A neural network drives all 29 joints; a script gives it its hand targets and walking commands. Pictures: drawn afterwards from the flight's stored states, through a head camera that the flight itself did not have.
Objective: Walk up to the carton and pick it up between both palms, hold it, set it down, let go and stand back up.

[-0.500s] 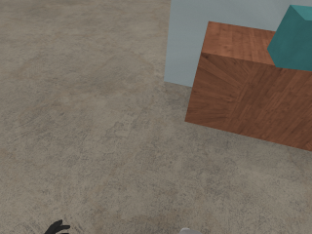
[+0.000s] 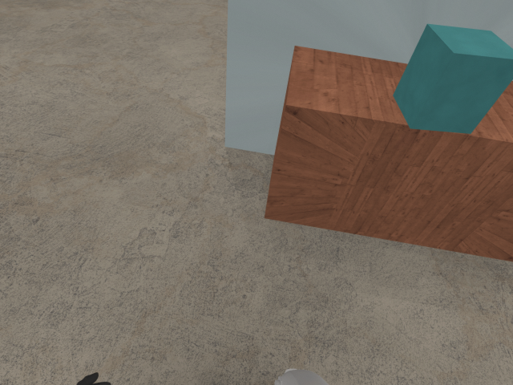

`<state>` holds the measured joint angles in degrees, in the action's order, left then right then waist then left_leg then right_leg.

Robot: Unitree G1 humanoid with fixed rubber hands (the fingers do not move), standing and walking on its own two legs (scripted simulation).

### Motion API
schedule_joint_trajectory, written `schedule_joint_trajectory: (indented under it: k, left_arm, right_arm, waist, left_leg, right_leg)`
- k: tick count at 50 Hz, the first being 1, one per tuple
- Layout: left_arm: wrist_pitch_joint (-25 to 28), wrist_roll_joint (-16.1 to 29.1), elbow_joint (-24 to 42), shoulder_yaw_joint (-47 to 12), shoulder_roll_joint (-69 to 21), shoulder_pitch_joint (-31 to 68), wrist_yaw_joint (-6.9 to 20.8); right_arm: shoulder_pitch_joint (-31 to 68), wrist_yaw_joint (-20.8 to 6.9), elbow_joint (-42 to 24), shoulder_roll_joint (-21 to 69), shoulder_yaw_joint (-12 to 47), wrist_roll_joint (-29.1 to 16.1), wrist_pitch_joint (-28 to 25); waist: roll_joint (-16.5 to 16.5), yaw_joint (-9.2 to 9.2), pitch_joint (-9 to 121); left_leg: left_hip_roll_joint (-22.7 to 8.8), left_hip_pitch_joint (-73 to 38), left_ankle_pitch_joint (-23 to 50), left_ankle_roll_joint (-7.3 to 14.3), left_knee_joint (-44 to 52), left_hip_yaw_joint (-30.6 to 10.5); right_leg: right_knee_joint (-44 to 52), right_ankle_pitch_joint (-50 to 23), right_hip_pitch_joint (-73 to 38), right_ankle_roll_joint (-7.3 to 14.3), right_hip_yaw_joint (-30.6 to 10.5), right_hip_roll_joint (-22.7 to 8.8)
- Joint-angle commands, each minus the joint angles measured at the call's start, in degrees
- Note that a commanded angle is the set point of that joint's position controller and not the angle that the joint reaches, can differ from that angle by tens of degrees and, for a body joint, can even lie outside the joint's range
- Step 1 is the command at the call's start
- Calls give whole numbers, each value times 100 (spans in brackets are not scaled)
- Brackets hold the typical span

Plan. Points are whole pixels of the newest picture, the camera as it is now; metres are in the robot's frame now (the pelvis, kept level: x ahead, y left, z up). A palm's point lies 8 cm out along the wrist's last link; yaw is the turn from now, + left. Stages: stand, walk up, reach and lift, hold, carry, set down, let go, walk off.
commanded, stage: walk up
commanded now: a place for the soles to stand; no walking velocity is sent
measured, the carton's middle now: (449, 80) +0.98 -0.60 +0.02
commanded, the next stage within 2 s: none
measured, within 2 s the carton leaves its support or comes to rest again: neither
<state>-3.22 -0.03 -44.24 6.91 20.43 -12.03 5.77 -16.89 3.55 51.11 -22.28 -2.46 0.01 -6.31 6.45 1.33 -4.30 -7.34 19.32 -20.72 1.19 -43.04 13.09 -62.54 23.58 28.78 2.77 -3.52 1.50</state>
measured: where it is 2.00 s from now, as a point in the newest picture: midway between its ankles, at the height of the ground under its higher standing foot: (343, 350)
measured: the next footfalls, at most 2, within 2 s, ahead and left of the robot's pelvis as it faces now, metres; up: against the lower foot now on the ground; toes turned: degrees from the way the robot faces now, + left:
right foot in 0.20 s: +0.17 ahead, -0.21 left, +0.00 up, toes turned -2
left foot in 0.64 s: +0.28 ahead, -0.03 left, +0.00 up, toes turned +4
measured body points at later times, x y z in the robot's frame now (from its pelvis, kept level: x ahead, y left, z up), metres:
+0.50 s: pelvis +0.13 -0.13 +0.00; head +0.16 -0.13 +0.45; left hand +0.22 +0.17 -0.11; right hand +0.21 -0.46 -0.10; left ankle +0.16 -0.02 -0.66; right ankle +0.13 -0.21 -0.71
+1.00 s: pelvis +0.21 -0.22 -0.02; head +0.25 -0.19 +0.43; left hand +0.39 +0.05 -0.14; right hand +0.18 -0.56 -0.10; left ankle +0.24 -0.04 -0.71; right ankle +0.27 -0.37 -0.70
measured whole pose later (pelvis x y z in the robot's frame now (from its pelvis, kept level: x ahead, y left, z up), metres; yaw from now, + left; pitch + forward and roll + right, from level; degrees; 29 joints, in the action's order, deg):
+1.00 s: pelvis +0.21 -0.22 -0.02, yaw -11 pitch -1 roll +3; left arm -3.5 0.0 -42.8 6.9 21.1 -9.6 5.6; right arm -20.5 4.1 51.1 -22.4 -2.4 0.0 -6.0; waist 8.1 1.2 -4.8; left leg -11.3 19.2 -25.3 -0.6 -47.6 11.0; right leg -55.8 25.5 33.1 3.0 -2.7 -4.4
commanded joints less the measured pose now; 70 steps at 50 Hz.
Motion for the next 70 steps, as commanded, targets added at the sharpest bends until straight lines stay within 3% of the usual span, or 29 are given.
schedule_joint_trajectory:
  k: [1, 7, 8, 9, 10, 11, 12, 13, 15, 17, 19, 26, 29, 30, 31, 32, 33, 34, 39, 47, 49, 50, 51, 52, 53, 54, 56, 59, 70]
  left_arm:
    - [41, -306, 521, 374, 1348, 222, 138]
    - [191, -233, 519, 334, 1237, -27, 134]
    - [198, -210, 350, 389, 1258, -421, 103]
    - [246, -233, 29, 510, 1465, -1047, 40]
    - [294, -293, -61, 636, 1834, -1563, -85]
    - [271, -265, 1, 639, 2135, -1510, -187]
    - [266, -230, 192, 656, 2278, -1114, -176]
    - [271, -183, 287, 668, 2396, -972, -181]
    - [271, -170, 374, 561, 2120, -567, -247]
    - [304, -215, 358, 492, 1850, -609, -302]
    - [341, -216, 483, 428, 1684, -527, -324]
    - [278, -319, 833, 279, 1596, -175, -230]
    - [269, -276, 1083, 223, 1487, 641, -184]
    - [332, -226, 1215, 174, 1154, 796, -190]
    - [385, -210, 1308, 101, 807, 689, -229]
    - [294, -269, 1197, 180, 1187, 523, -271]
    - [217, -325, 1046, 227, 1446, 392, -231]
    - [167, -395, 880, 272, 1600, 246, -175]
    - [94, -367, 628, 448, 1543, 100, 12]
    - [126, -302, 612, 451, 1473, 339, 97]
    - [165, -276, 381, 453, 1348, -293, 49]
    - [233, -313, 68, 561, 1509, -927, -11]
    - [277, -331, -178, 716, 1902, -1651, -114]
    - [287, -360, -70, 746, 2204, -1606, -246]
    - [318, -297, 238, 708, 2313, -1179, -280]
    - [331, -220, 283, 731, 2404, -919, -304]
    - [316, -237, 419, 596, 2039, -527, -393]
    - [407, -229, 418, 472, 1724, -445, -450]
    - [378, -376, 763, 304, 1542, -457, -347]
  right_arm:
    - [-29, 95, -311, -2173, -730, 196, -143]
    - [348, 50, -459, -2409, -816, 245, -90]
    - [597, 72, -473, -2306, -797, 218, -48]
    - [492, 47, -484, -2035, -721, 247, 4]
    - [358, 11, -509, -1623, -589, 189, 53]
    - [342, 32, -651, -1190, -440, 153, 79]
    - [530, 49, -765, -1330, -426, 64, 109]
    - [514, 62, -726, -1590, -413, 14, 110]
    - [500, 27, -548, -1653, -439, -11, 99]
    - [270, 6, -391, -1414, -418, -14, 113]
    - [-72, 41, -253, -1463, -432, 19, 80]
    - [97, 154, -159, -1494, -445, -11, -32]
    - [-1225, 187, 197, -1457, -532, -5, -142]
    - [-1786, 241, 250, -1824, -681, 96, -156]
    - [-1980, 287, 183, -2282, -832, 194, -176]
    - [-1397, 317, 24, -2501, -864, 69, -159]
    - [-898, 320, -47, -2438, -808, 28, -151]
    - [-531, 321, -108, -2492, -804, 1, -165]
    - [-344, 246, -296, -2110, -691, 142, -197]
    - [-56, 156, -474, -2530, -840, 263, -144]
    - [385, 151, -560, -2453, -819, 287, -88]
    - [319, 139, -504, -2095, -714, 322, -46]
    - [125, 142, -529, -1492, -528, 262, 16]
    - [92, 156, -548, -1010, -353, 190, 23]
    - [347, 189, -713, -1343, -387, 61, 72]
    - [183, 201, -620, -1659, -435, 22, 89]
    - [-21, 145, -379, -1667, -407, -2, 120]
    - [-252, 132, -254, -1486, -423, -18, 146]
    - [14, 169, -206, -1510, -376, -69, 88]
  waist:
    - [-1626, -291, -28]
    - [-1890, 26, 737]
    - [-1633, 269, 954]
    - [-574, 603, 1337]
    - [357, 916, 1292]
    - [1403, 835, 749]
    - [1588, 687, 555]
    - [1089, 531, 535]
    - [234, 300, 186]
    - [665, 256, 274]
    - [762, 163, 649]
    - [573, 173, 286]
    - [-235, -744, 574]
    - [-808, -1077, 1017]
    - [-2130, -1156, 1313]
    - [-1509, -861, 1288]
    - [-795, -609, 869]
    - [-979, -461, 596]
    - [-981, -152, 244]
    - [-2022, -156, 346]
    - [-1913, 280, 697]
    - [-880, 553, 1075]
    - [576, 918, 1234]
    - [1819, 955, 717]
    - [1552, 753, 628]
    - [1247, 645, 709]
    - [524, 316, 474]
    - [545, 163, 492]
    - [299, 285, 53]
  left_leg:
    - [-1787, -1027, -373, 970, 2513, -1355]
    - [-1790, -1145, 1366, 985, 1298, -641]
    - [-1588, -640, 1119, 876, 800, -340]
    - [-973, -118, 1318, 721, -742, 65]
    - [-567, 731, 1357, 453, -2155, -87]
    - [164, 1939, -1226, 112, -2703, -50]
    - [627, 2804, -1619, -44, -3014, -532]
    - [519, 2764, -1561, -29, -3056, -840]
    - [166, 2427, -1027, 62, -2773, -1037]
    - [68, 2213, -673, 84, -2356, -970]
    - [117, 2047, -846, 91, -2080, -915]
    - [250, 1057, -488, 202, -714, -802]
    - [453, -1516, 943, 390, 1062, -686]
    - [-38, -2438, 1000, 528, 1415, -1398]
    - [-1620, -3099, 481, 1016, 2064, -3670]
    - [-2427, -2756, -472, 1399, 2491, -4319]
    - [-2480, -2122, -1362, 1476, 2593, -4175]
    - [-2629, -1711, -1674, 1674, 2736, -4277]
    - [-1782, -696, -465, 1100, 2281, -2270]
    - [-1796, -6, -1105, 1118, 1910, -1552]
    - [-1571, 557, -742, 917, 1082, -955]
    - [-1046, 1017, -430, 680, -550, -496]
    - [-549, 1878, -539, 419, -2167, -366]
    - [310, 2975, -1579, 95, -3301, -332]
    - [588, 3402, -1572, 27, -3492, -827]
    - [495, 3219, -1414, 11, -3610, -1095]
    - [122, 2954, -826, 40, -3330, -1137]
    - [81, 2460, -478, 81, -2993, -1174]
    - [18, 1914, -254, 111, -1177, -981]
  right_leg:
    - [710, -238, 1214, -400, 122, -714]
    - [1933, 7, 144, -123, 532, -761]
    - [2390, -471, -738, -61, 730, -673]
    - [2664, -465, -1840, -54, 916, -181]
    - [3098, -272, -2519, 204, 193, 0]
    - [3839, -265, -2315, 439, -1728, -937]
    - [4670, 377, -2318, 901, -3402, -1282]
    - [4958, 525, -2357, 1091, -4136, -1698]
    - [4630, -432, -1863, 872, -3256, -1466]
    - [3987, -2292, -1883, 583, -2226, -1069]
    - [3554, -3125, -2271, 896, -1961, -1155]
    - [3411, -2422, -1099, 1200, -1875, -1098]
    - [2140, -2794, 420, 676, -941, -557]
    - [916, -2875, 853, 307, -612, -39]
    - [-370, -582, 1995, -140, -409, 533]
    - [-871, 578, 2183, -144, -632, 250]
    - [-875, 451, 2013, -209, -832, -74]
    - [-1191, 491, 2015, -215, -766, -186]
    - [-565, -4, 1251, -329, -470, -510]
    - [958, 299, 407, -211, 350, -769]
    - [1899, -223, -846, -71, 609, -710]
    - [2242, -575, -1873, -176, 500, -495]
    - [2551, -16, -2733, -238, 179, -210]
    - [3593, 438, -2464, -38, -1851, -1010]
    - [4638, 912, -2346, 261, -3505, -1418]
    - [4985, 905, -2288, 249, -3811, -1669]
    - [4348, -540, -2002, 175, -2871, -1459]
    - [3759, -2584, -1956, -60, -1992, -1269]
    - [3609, -2180, -1663, 610, -1364, -1149]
